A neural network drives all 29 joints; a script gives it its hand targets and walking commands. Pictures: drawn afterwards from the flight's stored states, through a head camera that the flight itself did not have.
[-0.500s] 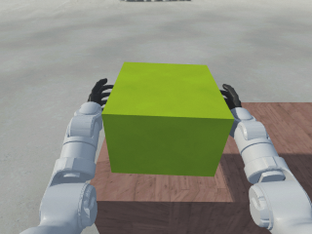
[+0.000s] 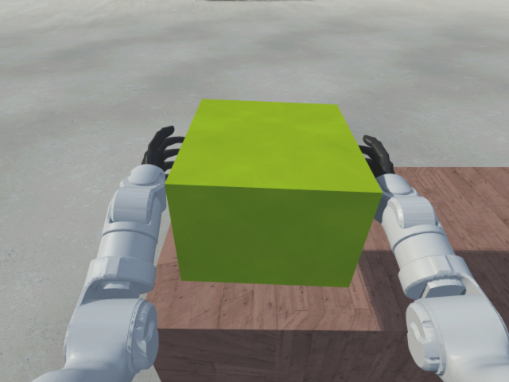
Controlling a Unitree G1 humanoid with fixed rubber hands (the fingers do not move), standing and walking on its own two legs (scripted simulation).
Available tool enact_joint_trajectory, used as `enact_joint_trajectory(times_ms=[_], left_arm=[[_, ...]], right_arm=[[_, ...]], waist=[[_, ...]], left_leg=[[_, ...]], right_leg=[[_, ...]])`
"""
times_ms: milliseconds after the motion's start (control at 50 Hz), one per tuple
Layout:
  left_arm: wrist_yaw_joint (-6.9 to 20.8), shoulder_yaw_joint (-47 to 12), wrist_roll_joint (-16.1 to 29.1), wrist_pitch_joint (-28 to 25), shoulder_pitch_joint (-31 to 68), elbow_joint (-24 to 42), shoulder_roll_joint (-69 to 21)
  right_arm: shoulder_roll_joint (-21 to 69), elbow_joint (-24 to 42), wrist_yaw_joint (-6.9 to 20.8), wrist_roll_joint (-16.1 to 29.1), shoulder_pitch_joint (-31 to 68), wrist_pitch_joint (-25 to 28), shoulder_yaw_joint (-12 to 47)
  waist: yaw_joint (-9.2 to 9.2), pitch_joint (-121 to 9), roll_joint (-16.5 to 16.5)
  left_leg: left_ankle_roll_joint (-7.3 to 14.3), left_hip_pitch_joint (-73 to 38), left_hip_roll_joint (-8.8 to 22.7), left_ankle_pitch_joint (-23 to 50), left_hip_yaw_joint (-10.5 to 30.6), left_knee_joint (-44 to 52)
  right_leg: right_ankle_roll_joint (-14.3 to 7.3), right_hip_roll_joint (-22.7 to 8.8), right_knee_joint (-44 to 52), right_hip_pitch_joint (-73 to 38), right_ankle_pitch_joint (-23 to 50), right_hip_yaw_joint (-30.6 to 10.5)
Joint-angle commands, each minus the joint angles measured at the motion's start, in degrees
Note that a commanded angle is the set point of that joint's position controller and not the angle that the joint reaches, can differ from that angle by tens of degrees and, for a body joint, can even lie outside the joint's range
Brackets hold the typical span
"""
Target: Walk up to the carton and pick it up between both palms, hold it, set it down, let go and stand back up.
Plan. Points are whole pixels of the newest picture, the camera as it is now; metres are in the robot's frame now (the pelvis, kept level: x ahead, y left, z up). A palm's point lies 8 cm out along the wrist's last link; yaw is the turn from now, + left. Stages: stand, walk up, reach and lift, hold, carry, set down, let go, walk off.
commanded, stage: hold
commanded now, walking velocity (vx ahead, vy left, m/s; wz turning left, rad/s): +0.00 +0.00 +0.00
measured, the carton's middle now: (267, 183) +0.43 -0.01 +0.15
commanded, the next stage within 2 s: none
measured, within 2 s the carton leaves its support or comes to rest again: neither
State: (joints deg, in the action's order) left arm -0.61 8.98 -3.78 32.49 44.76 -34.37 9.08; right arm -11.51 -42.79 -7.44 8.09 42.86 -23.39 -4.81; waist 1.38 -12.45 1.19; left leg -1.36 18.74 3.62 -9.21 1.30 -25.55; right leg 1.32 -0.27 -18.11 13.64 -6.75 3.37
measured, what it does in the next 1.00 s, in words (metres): stands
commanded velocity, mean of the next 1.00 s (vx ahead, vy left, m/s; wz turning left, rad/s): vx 0.00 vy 0.00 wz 0.00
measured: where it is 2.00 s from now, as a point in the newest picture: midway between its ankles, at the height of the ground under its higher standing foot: outside the picture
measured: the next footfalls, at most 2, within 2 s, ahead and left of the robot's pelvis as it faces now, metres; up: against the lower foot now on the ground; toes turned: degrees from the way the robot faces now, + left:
none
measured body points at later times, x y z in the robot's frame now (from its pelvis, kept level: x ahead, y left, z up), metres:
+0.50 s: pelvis +0.00 +0.00 +0.00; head -0.07 +0.01 +0.44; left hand +0.40 +0.17 +0.21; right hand +0.39 -0.19 +0.19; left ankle +0.04 +0.13 -0.74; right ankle +0.03 -0.14 -0.74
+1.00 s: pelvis +0.00 +0.00 +0.00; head -0.07 +0.01 +0.44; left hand +0.40 +0.17 +0.21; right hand +0.39 -0.19 +0.19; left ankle +0.04 +0.13 -0.74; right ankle +0.03 -0.14 -0.74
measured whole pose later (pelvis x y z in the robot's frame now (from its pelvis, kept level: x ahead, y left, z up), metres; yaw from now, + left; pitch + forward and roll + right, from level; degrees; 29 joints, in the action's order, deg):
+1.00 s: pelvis +0.00 +0.00 +0.00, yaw +0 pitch +2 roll -2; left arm -0.2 9.3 -4.1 32.9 44.7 -33.5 9.1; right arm -11.5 -41.8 -7.5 8.1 42.9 -23.9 -4.8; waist 1.4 -12.4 1.0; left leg -1.4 18.7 3.6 -9.1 1.3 -25.5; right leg 1.3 -0.3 -18.1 13.6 -6.7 3.4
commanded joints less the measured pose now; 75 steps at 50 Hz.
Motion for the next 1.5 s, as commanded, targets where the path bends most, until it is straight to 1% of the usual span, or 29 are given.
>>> enact_joint_trajectory(times_ms=[0,40,120,180,280,420,480,520,580,600,640,680,700,740,780,820,920,960,1020,1040,1080,1140,1180,1220,1280,1300,1380,1420,1480], left_arm=[[7.39,-17.08,7.67,-4.18,38.47,26.49,-43.23],[7.41,-16.69,6.42,-3.56,37.43,24.45,-42.94],[7.97,-14.13,5.54,-3.40,37.46,22.37,-42.33],[8.15,-14.76,5.38,-3.20,37.03,22.86,-41.98],[7.72,-17.31,7.78,-4.61,39.42,26.86,-43.41],[8.75,-13.44,4.71,-3.13,36.79,18.93,-42.43],[8.44,-14.92,6.40,-4.18,38.19,24.54,-42.27],[8.45,-15.06,5.67,-4.04,39.27,24.92,-42.59],[8.57,-14.48,6.10,-4.14,38.85,23.89,-42.03],[8.47,-15.43,5.91,-3.78,38.87,22.67,-43.37],[8.26,-16.01,6.33,-4.25,39.97,24.24,-43.56],[8.18,-15.79,6.51,-3.80,36.58,22.16,-43.61],[8.39,-15.68,6.01,-3.65,37.73,22.54,-43.04],[8.33,-17.28,7.25,-4.39,38.19,27.42,-44.60],[8.51,-15.19,6.38,-3.51,36.48,23.02,-42.88],[8.38,-15.37,5.72,-3.66,38.27,23.11,-43.38],[8.07,-16.64,7.16,-4.12,38.25,25.21,-44.33],[8.30,-16.36,6.27,-4.00,40.44,24.15,-42.70],[8.59,-14.95,5.70,-3.57,36.99,22.30,-42.06],[8.37,-16.98,7.46,-4.23,38.63,24.47,-44.02],[8.38,-14.70,5.51,-3.87,37.55,22.63,-42.72],[8.68,-15.85,5.89,-3.52,37.66,22.35,-43.28],[8.61,-16.47,6.62,-3.86,36.25,26.20,-43.40],[8.28,-17.76,7.29,-4.23,38.22,27.95,-43.38],[8.51,-14.26,5.47,-3.52,36.37,23.14,-42.08],[8.82,-14.12,5.27,-3.35,36.95,21.83,-42.06],[9.07,-13.92,4.55,-3.09,36.82,21.20,-42.96],[9.04,-14.11,5.74,-3.92,38.09,21.93,-42.68],[8.69,-15.16,6.14,-4.06,39.77,23.10,-43.38]], right_arm=[[40.65,31.25,8.27,14.05,51.64,4.71,22.92],[38.67,30.67,8.20,13.02,52.48,4.81,21.18],[40.19,30.58,8.54,13.37,53.69,4.23,22.07],[39.17,27.75,8.29,12.58,51.12,3.89,20.84],[40.54,31.68,8.81,12.92,53.09,4.90,21.99],[38.52,27.60,8.72,11.66,53.60,4.33,19.06],[40.97,29.83,9.03,12.61,52.61,4.89,21.36],[40.17,26.97,8.82,12.21,50.69,4.31,20.12],[40.24,29.02,8.74,12.68,53.04,4.59,21.17],[38.35,26.79,8.94,12.04,52.69,4.35,19.37],[39.81,26.77,9.19,12.34,52.34,4.80,19.79],[40.16,31.09,8.77,12.68,54.72,5.17,21.74],[39.01,27.68,8.79,11.89,51.67,4.59,19.64],[40.13,30.20,8.92,12.65,51.16,4.82,21.74],[39.43,30.74,8.56,12.89,52.55,4.72,21.22],[39.26,30.20,8.86,13.49,53.85,4.74,20.92],[40.28,30.73,8.71,12.97,52.31,4.73,21.23],[38.63,29.76,8.78,11.70,51.33,4.57,19.39],[39.05,29.16,8.87,11.97,52.16,4.45,20.04],[39.62,31.05,8.81,12.28,52.78,4.99,20.07],[39.17,27.59,9.09,12.29,51.94,4.40,20.65],[38.27,28.57,8.83,12.27,52.25,4.62,19.41],[40.32,33.23,8.49,13.19,51.93,5.05,21.38],[40.36,33.01,8.38,14.39,51.97,4.77,22.92],[39.55,30.32,8.70,12.70,52.66,4.21,21.04],[38.63,26.36,8.63,11.79,51.22,3.72,19.57],[38.19,25.78,8.80,11.10,49.81,3.73,17.96],[40.63,28.58,9.10,11.75,53.29,4.70,20.07],[39.81,28.05,9.19,11.96,53.29,5.08,18.93]], waist=[[-1.61,-22.73,-1.59],[-1.03,-22.46,0.64],[-2.49,-21.04,-1.93],[-0.97,-19.89,-1.89],[-1.16,-24.11,-1.50],[-1.05,-18.28,-1.37],[-1.98,-21.81,-2.55],[-0.11,-19.96,-0.58],[-1.24,-21.23,-2.48],[0.05,-20.30,0.09],[-0.97,-20.03,0.74],[-1.23,-22.18,-2.17],[0.08,-19.89,-0.90],[-0.77,-24.18,-0.83],[-0.77,-21.74,-1.99],[-1.51,-22.16,-0.08],[-0.48,-22.73,-1.90],[0.19,-21.43,0.84],[-1.24,-19.77,-1.24],[0.04,-21.63,-0.43],[-1.59,-18.40,-1.91],[-0.01,-19.44,0.30],[-0.47,-23.69,-2.31],[-0.99,-24.83,-0.87],[-1.72,-20.30,-2.00],[-0.85,-17.13,-1.84],[0.54,-16.89,-0.88],[-1.23,-20.07,-1.82],[-0.50,-21.15,0.11]], left_leg=[[-0.15,-17.71,-5.56,15.08,-0.22,6.76],[-0.34,-18.26,-5.21,13.70,-0.17,7.26],[0.77,-15.09,-5.51,10.84,-0.29,8.34],[0.32,-16.04,-5.49,11.70,-0.38,7.97],[0.31,-17.60,-5.13,13.22,-0.04,7.42],[0.84,-14.10,-5.06,6.80,0.10,9.44],[0.81,-15.49,-5.19,11.11,-0.08,8.39],[0.35,-15.78,-5.38,9.56,-0.42,8.50],[0.96,-16.29,-5.16,10.74,-0.40,8.31],[0.24,-15.75,-5.13,9.07,0.27,8.92],[0.07,-15.78,-4.81,8.95,-0.19,9.05],[0.90,-15.72,-5.14,10.45,-0.25,8.21],[0.57,-14.92,-5.42,9.65,-0.14,8.53],[-0.13,-18.39,-4.94,13.62,-0.13,7.51],[0.85,-15.56,-5.33,11.57,0.03,7.90],[0.56,-15.44,-5.14,9.02,0.04,8.54],[0.58,-16.19,-4.97,11.04,0.11,8.14],[-0.03,-15.85,-5.16,8.89,-0.17,8.62],[0.71,-15.55,-5.15,8.92,-0.50,9.02],[0.26,-15.82,-5.14,10.22,-0.04,8.81],[0.89,-15.18,-4.96,8.12,-0.42,9.21],[-0.13,-15.88,-4.52,9.03,-0.03,8.92],[0.44,-16.53,-5.53,14.16,-0.16,7.54],[-0.34,-17.82,-5.39,15.69,0.09,6.92],[0.68,-15.39,-5.36,10.64,-0.38,8.41],[0.52,-15.52,-5.22,9.03,-0.62,9.04],[0.32,-14.08,-5.43,7.37,-0.38,9.73],[1.07,-14.68,-5.06,7.97,-0.79,9.83],[0.50,-13.92,-4.84,6.69,0.01,9.59]], right_leg=[[-1.75,4.62,2.11,-13.21,5.76,-2.78],[-2.16,4.72,2.42,-13.00,4.34,-2.35],[-1.66,4.29,2.21,-14.17,2.76,-3.02],[-1.93,4.36,2.38,-14.28,4.58,-2.79],[-1.91,4.81,1.91,-13.49,5.05,-2.56],[-2.07,4.20,3.06,-13.18,0.13,-2.88],[-1.88,4.43,2.08,-14.79,4.37,-2.95],[-2.01,4.15,2.50,-13.88,2.84,-2.72],[-1.75,4.29,2.27,-13.83,3.69,-2.68],[-2.29,4.07,2.43,-13.16,1.85,-2.66],[-2.18,4.44,2.04,-12.77,2.41,-2.17],[-1.77,4.50,2.46,-14.21,3.22,-2.50],[-2.17,3.91,2.49,-13.96,3.66,-2.89],[-2.16,4.83,1.95,-14.03,5.21,-2.59],[-1.79,4.31,2.12,-15.01,4.61,-2.94],[-2.06,4.59,2.36,-13.59,1.98,-2.79],[-1.92,4.77,1.65,-14.41,4.91,-2.41],[-2.32,4.20,2.22,-13.38,2.96,-2.46],[-1.88,4.24,2.75,-14.05,2.14,-2.59],[-2.06,4.28,1.99,-14.36,4.47,-2.31],[-2.13,4.32,3.06,-12.91,1.13,-2.95],[-2.32,4.60,2.57,-13.60,2.93,-2.37],[-1.55,4.46,1.48,-16.45,7.46,-2.58],[-1.79,4.78,1.41,-15.91,7.82,-2.58],[-1.94,4.33,2.70,-14.31,3.35,-2.64],[-2.00,4.30,3.15,-12.74,1.59,-2.65],[-2.05,4.04,2.80,-14.25,2.21,-2.34],[-1.67,4.00,2.55,-14.52,2.21,-2.29],[-2.24,4.19,1.98,-14.76,2.24,-2.49]])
